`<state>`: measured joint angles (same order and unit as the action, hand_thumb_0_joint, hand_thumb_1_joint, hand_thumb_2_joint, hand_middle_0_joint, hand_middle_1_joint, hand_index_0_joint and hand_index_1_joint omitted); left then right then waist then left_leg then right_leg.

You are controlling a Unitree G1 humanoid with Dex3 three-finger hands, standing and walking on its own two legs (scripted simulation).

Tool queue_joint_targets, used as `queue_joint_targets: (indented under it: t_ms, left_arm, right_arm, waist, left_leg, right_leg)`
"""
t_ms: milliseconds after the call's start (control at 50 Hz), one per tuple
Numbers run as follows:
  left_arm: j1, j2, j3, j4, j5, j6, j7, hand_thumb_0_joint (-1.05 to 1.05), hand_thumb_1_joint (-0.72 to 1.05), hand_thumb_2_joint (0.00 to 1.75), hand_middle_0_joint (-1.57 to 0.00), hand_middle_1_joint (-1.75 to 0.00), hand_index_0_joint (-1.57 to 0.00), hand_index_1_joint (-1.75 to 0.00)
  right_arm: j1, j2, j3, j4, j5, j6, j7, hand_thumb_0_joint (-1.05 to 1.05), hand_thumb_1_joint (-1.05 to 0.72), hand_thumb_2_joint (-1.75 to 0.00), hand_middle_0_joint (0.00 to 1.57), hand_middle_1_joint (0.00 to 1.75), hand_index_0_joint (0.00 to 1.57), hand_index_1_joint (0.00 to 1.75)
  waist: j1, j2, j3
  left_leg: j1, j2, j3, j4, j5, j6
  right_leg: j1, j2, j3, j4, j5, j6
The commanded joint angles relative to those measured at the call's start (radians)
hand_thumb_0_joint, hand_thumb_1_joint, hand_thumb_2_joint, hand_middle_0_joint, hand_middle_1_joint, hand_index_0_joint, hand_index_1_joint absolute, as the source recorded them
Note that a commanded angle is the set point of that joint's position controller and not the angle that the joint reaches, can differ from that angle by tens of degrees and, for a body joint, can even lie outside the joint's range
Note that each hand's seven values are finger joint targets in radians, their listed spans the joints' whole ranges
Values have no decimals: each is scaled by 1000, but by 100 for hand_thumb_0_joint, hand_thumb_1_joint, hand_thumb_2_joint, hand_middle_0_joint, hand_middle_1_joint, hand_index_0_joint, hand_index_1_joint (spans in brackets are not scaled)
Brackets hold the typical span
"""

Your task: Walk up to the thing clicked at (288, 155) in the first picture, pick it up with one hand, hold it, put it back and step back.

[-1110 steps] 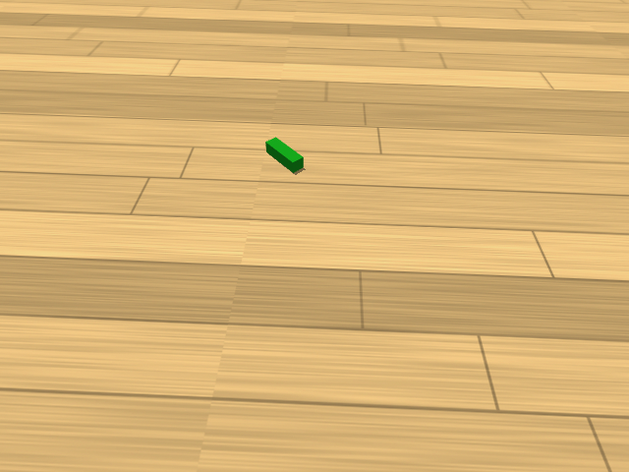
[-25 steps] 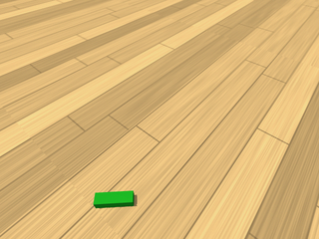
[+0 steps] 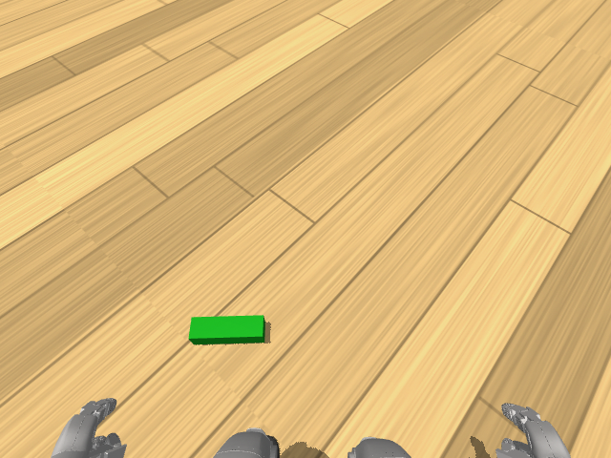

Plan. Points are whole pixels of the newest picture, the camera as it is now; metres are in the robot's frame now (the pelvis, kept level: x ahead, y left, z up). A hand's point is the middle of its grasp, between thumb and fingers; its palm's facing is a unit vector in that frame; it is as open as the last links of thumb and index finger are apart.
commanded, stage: walk up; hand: left
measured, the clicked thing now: (228, 330) +0.49 +0.27 -0.73
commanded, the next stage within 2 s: stand in 1.34 s
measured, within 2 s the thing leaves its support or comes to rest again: neither
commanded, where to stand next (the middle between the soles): +0.12 +0.02 m, yaw +2 degrees
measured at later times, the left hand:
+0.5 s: hand out of the picture +0.03 +0.29 -0.14, palm faces +0.00 -0.94 -0.35, open 7.4 cm
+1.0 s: hand out of the picture +0.12 +0.27 -0.15, palm faces +0.05 -0.92 -0.38, open 7.4 cm
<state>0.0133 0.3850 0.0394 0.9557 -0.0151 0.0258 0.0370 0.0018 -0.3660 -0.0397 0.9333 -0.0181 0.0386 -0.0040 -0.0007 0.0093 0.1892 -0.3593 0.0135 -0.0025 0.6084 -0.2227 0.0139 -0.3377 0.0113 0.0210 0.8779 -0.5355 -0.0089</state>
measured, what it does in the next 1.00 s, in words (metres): steps on the spot: right foot, then left foot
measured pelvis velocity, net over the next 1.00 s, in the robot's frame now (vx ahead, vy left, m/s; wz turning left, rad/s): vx -0.05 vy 0.01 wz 0.09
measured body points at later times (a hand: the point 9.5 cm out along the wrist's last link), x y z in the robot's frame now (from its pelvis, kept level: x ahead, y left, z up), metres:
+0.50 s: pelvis +0.00 +0.01 +0.01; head +0.02 +0.03 +0.46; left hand +0.03 +0.34 -0.12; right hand +0.04 -0.31 -0.09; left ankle -0.03 +0.12 -0.73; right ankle +0.04 -0.13 -0.68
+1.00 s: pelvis -0.05 +0.01 -0.03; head +0.01 +0.02 +0.42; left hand +0.12 +0.32 -0.13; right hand +0.05 -0.30 -0.15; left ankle -0.07 +0.12 -0.73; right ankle +0.13 -0.11 -0.72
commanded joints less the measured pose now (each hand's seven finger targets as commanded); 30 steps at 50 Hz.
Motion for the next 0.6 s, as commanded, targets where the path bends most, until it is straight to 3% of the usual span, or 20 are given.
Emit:
queue_joint_targets:
  t_ms: [0, 20, 40, 60, 80, 120, 140, 160, 200, 220, 260, 300, 320, 340, 360, 400, 460, 520, 540, 580]
  left_arm:
    - [192, 146, 61, 17, 28, -30, 5, 0, 90, 90, -20, -30, -20, -30]
    - [165, 186, 69, -1, 47, -40, 7, 0, 90, 90, -20, -30, -20, -30]
    - [147, 277, 93, -20, 60, -45, 6, 0, 90, 90, -20, -30, -20, -30]
    - [67, 352, 97, -54, 51, -41, -1, 0, 90, 90, -20, -30, -20, -30]
    - [33, 328, 93, -86, 55, -43, -3, 0, 90, 90, -20, -30, -20, -30]
    - [-14, 220, 72, -95, 47, -48, -7, 0, 90, 90, -20, -30, -20, -30]
    - [7, 193, 68, -96, 59, -55, -12, 0, 90, 90, -20, -30, -20, -30]
    - [48, 208, 76, -95, 71, -59, -21, 0, 90, 90, -20, -30, -20, -30]
    - [153, 274, 107, -105, 82, -61, -51, 0, 90, 90, -20, -30, -20, -30]
    - [205, 286, 112, -107, 78, -60, -59, 0, 90, 90, -20, -30, -20, -30]
    - [207, 285, 106, -116, 65, -55, -65, 0, 90, 90, -20, -30, -20, -30]
    - [148, 241, 80, -147, 53, -44, -74, 0, 90, 90, -20, -30, -20, -30]
    - [142, 153, 56, -178, 45, -42, -72, 0, 90, 90, -20, -30, -20, -30]
    - [95, 148, 61, -197, 40, -40, -68, 0, 90, 90, -20, -30, -20, -30]
    - [46, 242, 77, -193, 51, -49, -60, 0, 90, 90, -20, -30, -20, -30]
    - [162, 219, 72, -150, 32, -55, -72, 0, 90, 90, -20, -30, -20, -30]
    - [216, 222, 72, -112, 34, -59, -81, 0, 90, 90, -20, -30, -20, -30]
    - [212, 163, 50, -92, 5, -59, -43, 0, 90, 90, -20, -30, -20, -30]
    - [214, 165, 52, -92, -7, -54, -23, 0, 90, 90, -20, -30, -20, -30]
    - [219, 176, 62, -90, -1, -44, -9, 0, 90, 90, -20, -30, -20, -30]
  right_arm:
    - [0, -248, -58, -56, 10, 2, -2, 0, -90, -90, 20, 30, 20, 30]
    - [24, -219, -47, -52, 24, 3, -1, 0, -90, -90, 20, 30, 20, 30]
    - [25, -169, -33, -70, 30, -1, 0, 0, -90, -90, 20, 30, 20, 30]
    - [-9, -192, -44, -73, 23, 7, -18, 0, -90, -90, 20, 30, 20, 30]
    - [13, -226, -57, -61, 15, 10, -21, 0, -90, -90, 20, 30, 20, 30]
    - [100, -213, -59, -26, 28, -6, -11, 0, -90, -90, 20, 30, 20, 30]
    - [118, -195, -50, -20, 30, -24, -5, 0, -90, -90, 20, 30, 20, 30]
    - [132, -206, -52, -21, 17, -40, 7, 0, -90, -90, 20, 30, 20, 30]
    - [113, -254, -69, -37, -6, -59, 31, 0, -90, -90, 20, 30, 20, 30]
    - [80, -252, -73, -59, -12, -67, 38, 0, -90, -90, 20, 30, 20, 30]
    - [86, -214, -70, -64, -13, -82, 39, 0, -90, -90, 20, 30, 20, 30]
    - [288, -197, -83, -8, -19, -104, 28, 0, -90, -90, 20, 30, 20, 30]
    - [383, -264, -110, 2, -36, -114, 17, 0, -90, -90, 20, 30, 20, 30]
    - [397, -384, -130, -23, -47, -120, 13, 0, -90, -90, 20, 30, 20, 30]
    - [375, -383, -133, -42, -15, -124, 16, 0, -90, -90, 20, 30, 20, 30]
    - [307, -296, -95, -73, -6, -139, 7, 0, -90, -90, 20, 30, 20, 30]
    - [292, -272, -84, -96, -1, -143, 7, 0, -90, -90, 20, 30, 20, 30]
    - [203, -218, -60, -117, -8, -87, -3, 0, -90, -90, 20, 30, 20, 30]
    - [205, -219, -61, -123, -5, -60, -5, 0, -90, -90, 20, 30, 20, 30]
    - [209, -221, -67, -142, 12, -26, -8, 0, -90, -90, 20, 30, 20, 30]
  waist:
    - [38, 130, -292]
    - [31, 52, -270]
    - [29, -174, -241]
    - [48, -244, -203]
    - [24, -193, -167]
    - [-24, -75, -184]
    - [-10, -133, -230]
    - [18, -208, -253]
    - [73, -266, -214]
    - [93, -227, -173]
    - [74, -175, -124]
    - [-55, -75, -194]
    - [-97, 152, -219]
    - [-108, 199, -132]
    - [-117, 77, -40]
    - [-33, 32, -60]
    - [-30, 119, -78]
    - [4, 223, -59]
    - [-4, 258, -75]
    - [-5, 201, -119]
  left_leg:
    - [129, 189, -186, -4, 392, 152]
    - [35, 150, -176, 48, 302, 95]
    - [-134, 4, -107, 194, 37, 25]
    - [-74, -77, -120, 382, -395, 4]
    - [-35, -55, -167, 497, -391, -5]
    - [-26, -65, -158, 477, -278, -8]
    - [5, -49, -108, 358, -243, -16]
    - [-32, -42, -53, 262, -229, -26]
    - [-134, -44, 18, 170, -317, -22]
    - [-135, -35, 8, 100, -344, -15]
    - [-49, -14, 12, -78, -281, 0]
    - [351, -37, 37, -337, -62, 36]
    - [574, 119, -262, -427, -257, 83]
    - [519, 351, -643, -462, -558, 182]
    - [381, 415, -652, -471, -515, 259]
    - [404, 288, -409, -408, -221, 199]
    - [278, 223, -207, -395, -27, 170]
    - [125, 162, -8, -218, 637, 145]
    - [171, 143, -12, -165, 735, 144]
    - [147, 101, -10, -53, 672, 123]
  right_leg:
    - [184, 6, -53, -403, 262, -4]
    - [235, -50, 50, -469, 342, -27]
    - [254, -273, 341, -544, 440, -109]
    - [28, -454, 475, -564, 567, -282]
    - [-41, -456, 467, -550, 595, -306]
    - [37, -278, 199, -479, 575, -211]
    - [97, -223, 147, -502, 388, -168]
    - [196, -196, 151, -536, 166, -155]
    - [317, -245, 259, -579, -136, -209]
    - [302, -279, 302, -599, -176, -222]
    - [251, -282, 270, -583, -69, -211]
    - [51, -186, 99, -368, 104, -123]
    - [-222, -66, -25, -70, 40, -57]
    - [-484, 19, -5, 73, -37, -24]
    - [-441, -68, 130, 99, 5, -35]
    - [-379, -66, 148, 98, 104, -29]
    - [-228, -62, 84, 15, 189, 4]
    - [-15, -46, -33, -115, 253, 16]
    - [-21, -28, -74, -151, 264, 21]
    - [57, 8, -121, -250, 334, 17]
